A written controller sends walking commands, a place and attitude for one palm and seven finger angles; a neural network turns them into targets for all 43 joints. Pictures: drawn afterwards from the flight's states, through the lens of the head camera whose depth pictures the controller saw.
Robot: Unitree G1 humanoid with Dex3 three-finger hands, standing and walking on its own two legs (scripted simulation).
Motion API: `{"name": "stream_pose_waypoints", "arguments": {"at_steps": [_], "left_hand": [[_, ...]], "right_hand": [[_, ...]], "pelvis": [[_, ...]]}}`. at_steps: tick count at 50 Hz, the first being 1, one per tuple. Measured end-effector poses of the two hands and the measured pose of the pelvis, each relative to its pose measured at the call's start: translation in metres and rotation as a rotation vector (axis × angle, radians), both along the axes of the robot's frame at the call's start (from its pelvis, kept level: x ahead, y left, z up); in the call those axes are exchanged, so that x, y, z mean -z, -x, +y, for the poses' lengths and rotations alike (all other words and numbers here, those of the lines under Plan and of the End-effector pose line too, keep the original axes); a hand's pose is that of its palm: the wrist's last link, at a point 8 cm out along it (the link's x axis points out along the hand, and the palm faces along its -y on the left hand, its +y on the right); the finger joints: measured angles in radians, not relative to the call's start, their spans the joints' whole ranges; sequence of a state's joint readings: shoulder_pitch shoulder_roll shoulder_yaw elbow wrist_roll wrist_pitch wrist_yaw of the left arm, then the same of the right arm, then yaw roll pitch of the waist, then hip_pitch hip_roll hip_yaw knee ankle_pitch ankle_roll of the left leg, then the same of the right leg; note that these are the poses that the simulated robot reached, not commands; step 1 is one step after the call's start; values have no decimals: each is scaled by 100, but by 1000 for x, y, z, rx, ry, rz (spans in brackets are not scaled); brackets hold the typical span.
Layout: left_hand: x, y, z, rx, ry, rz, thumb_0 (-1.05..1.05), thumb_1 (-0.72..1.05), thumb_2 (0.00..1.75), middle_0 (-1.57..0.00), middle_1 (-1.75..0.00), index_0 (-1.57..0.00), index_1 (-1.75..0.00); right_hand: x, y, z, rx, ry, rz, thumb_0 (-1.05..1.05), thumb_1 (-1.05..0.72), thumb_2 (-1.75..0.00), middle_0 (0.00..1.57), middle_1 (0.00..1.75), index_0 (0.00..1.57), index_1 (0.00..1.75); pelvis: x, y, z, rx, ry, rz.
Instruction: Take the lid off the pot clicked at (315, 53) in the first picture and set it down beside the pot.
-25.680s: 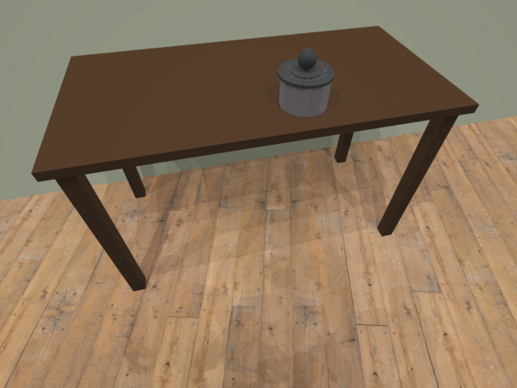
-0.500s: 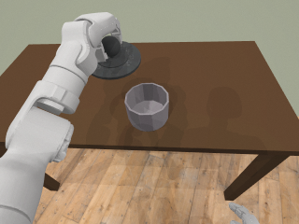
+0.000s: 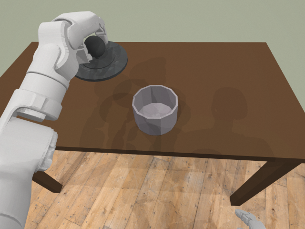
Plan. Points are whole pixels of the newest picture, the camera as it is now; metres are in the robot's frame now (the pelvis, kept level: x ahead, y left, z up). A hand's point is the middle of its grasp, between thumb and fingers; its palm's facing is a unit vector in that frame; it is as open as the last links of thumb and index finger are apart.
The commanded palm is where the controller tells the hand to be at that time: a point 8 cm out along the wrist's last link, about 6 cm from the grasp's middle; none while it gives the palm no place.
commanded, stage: move the lid sideways beside the pot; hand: left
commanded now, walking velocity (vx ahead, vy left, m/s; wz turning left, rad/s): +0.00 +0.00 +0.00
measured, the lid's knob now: (94, 46) +0.50 +0.15 +0.22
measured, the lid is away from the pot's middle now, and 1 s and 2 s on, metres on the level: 0.15 0.25 0.23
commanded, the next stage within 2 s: lower the lid onto the table in 0.86 s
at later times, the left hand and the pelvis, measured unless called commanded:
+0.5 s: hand (62, 52) +0.46 +0.22 +0.23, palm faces -0.26 -0.05 -0.96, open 8.6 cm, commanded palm +0.46 +0.23 +0.31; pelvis +0.00 +0.00 +0.00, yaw +1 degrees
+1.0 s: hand (47, 55) +0.46 +0.26 +0.23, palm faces -0.28 -0.06 -0.96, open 8.6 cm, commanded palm +0.46 +0.26 +0.31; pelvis +0.00 +0.00 +0.00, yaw +1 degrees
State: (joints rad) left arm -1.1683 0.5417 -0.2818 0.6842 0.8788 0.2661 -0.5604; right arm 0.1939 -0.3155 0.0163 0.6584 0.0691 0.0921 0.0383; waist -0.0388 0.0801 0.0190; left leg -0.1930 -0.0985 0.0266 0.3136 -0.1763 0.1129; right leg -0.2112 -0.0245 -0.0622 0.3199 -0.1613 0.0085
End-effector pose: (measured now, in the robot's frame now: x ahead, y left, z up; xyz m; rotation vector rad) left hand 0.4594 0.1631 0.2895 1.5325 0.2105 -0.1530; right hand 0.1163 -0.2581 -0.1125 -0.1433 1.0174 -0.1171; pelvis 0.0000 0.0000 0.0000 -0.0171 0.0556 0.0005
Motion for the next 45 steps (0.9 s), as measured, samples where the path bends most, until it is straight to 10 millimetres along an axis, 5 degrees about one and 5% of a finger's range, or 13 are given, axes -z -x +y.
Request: {"name": "stream_pose_waypoints", "arguments": {"at_steps": [11,33,45], "left_hand": [[1,6,28,-38,-5,10,9,23,99,-119,-112,-50,-80],[1,-3,68,-92,-12,38,9,23,99,-119,-112,-50,-80],[5,0,91,-124,-23,54,9,23,99,-119,-112,-49,-80]], "right_hand": [[-5,-9,2,-14,12,-9,1,-91,-90,20,29,20,30],[1,25,-6,42,35,103,1,-91,-90,20,29,20,30],[0,22,-10,43,44,124,1,-91,-90,20,29,20,30]], "pelvis": [[0,2,1,-9,3,-2],[0,-1,2,-3,9,14],[0,-4,3,-7,11,22]]}}
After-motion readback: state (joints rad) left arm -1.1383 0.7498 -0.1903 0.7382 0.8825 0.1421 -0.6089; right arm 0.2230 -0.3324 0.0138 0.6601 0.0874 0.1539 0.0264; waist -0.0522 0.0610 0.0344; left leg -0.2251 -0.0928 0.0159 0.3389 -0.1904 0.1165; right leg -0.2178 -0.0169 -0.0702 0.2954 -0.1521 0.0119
